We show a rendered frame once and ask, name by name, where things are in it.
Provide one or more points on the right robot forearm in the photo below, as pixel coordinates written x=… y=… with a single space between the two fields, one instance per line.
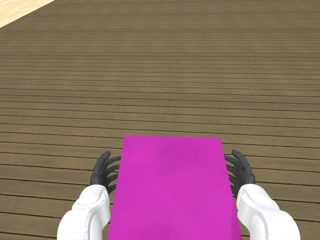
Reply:
x=263 y=217

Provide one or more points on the carton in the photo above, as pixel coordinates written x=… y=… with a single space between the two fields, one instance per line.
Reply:
x=173 y=188

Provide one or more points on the robot right hand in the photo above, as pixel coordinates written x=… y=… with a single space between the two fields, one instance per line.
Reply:
x=243 y=172

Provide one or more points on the robot left hand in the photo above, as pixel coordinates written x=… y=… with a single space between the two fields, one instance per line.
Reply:
x=100 y=171

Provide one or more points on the left robot forearm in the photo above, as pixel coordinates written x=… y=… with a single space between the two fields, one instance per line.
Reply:
x=89 y=215

